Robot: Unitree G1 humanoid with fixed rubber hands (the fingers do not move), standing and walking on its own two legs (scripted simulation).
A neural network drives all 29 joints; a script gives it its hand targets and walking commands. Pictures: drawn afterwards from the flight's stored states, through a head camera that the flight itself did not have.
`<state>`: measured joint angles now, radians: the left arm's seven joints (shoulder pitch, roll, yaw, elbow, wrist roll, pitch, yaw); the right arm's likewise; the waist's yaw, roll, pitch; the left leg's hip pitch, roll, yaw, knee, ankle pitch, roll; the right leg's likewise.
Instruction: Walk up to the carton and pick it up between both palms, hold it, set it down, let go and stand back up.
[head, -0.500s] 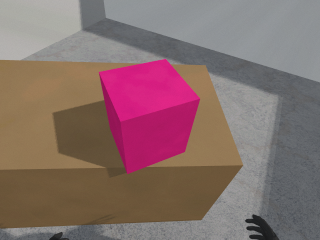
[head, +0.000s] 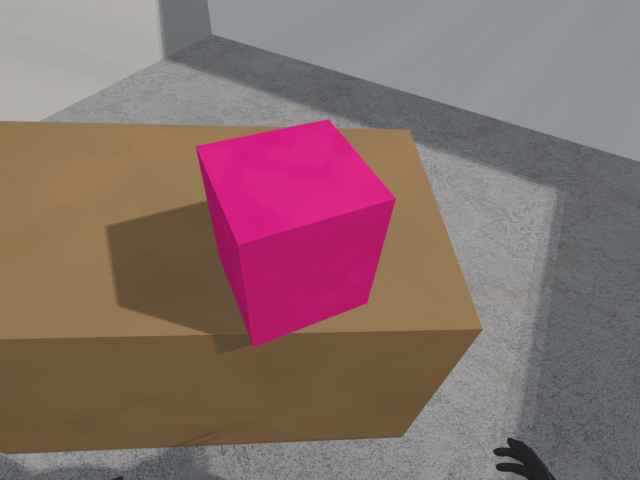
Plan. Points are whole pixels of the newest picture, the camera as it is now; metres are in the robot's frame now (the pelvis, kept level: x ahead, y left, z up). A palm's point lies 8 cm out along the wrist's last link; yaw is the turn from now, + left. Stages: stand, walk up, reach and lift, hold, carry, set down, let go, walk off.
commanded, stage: stand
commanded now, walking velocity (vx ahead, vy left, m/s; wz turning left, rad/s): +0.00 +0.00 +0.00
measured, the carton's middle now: (290, 233) +0.47 +0.04 +0.01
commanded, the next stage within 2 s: walk up in 0.40 s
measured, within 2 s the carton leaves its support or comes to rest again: neither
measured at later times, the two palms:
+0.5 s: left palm out of the picture +0.09 +0.27 -0.11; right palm out of the picture +0.13 -0.29 -0.08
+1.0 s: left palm out of the picture +0.08 +0.35 -0.12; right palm out of the picture +0.07 -0.26 -0.09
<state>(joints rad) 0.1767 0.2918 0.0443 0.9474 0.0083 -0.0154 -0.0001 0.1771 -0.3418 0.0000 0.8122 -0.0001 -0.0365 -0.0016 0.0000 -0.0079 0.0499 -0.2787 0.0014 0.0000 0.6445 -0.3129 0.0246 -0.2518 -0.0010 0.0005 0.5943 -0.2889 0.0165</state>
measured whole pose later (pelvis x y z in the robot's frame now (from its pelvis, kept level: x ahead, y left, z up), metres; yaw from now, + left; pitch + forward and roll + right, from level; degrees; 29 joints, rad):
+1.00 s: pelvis +0.00 +0.04 +0.00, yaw +1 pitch -2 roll -3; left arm 0.15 0.38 0.08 0.96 0.00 -0.03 0.04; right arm 0.21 -0.38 0.00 0.87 0.00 0.03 0.04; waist 0.00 0.00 0.12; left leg -0.26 -0.03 0.01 0.66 -0.35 0.08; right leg -0.36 -0.02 0.00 0.85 -0.53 -0.02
